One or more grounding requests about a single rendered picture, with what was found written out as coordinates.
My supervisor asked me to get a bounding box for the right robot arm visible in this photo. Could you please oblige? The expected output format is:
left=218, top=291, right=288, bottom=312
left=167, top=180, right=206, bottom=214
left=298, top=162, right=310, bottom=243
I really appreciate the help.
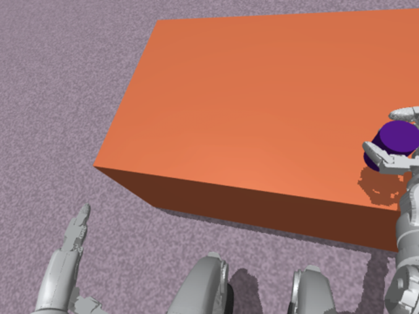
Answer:
left=384, top=174, right=419, bottom=314

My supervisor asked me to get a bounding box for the right robot hand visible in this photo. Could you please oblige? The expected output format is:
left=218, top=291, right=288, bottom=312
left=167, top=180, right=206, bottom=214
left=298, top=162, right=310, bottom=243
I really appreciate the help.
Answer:
left=362, top=106, right=419, bottom=178

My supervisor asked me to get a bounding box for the can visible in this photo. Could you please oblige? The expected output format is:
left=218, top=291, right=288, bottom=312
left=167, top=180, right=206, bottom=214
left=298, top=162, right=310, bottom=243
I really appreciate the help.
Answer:
left=363, top=120, right=419, bottom=171

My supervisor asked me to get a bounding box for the left robot hand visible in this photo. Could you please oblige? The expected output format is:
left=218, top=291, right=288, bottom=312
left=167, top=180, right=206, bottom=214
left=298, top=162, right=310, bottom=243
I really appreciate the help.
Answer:
left=35, top=203, right=108, bottom=314

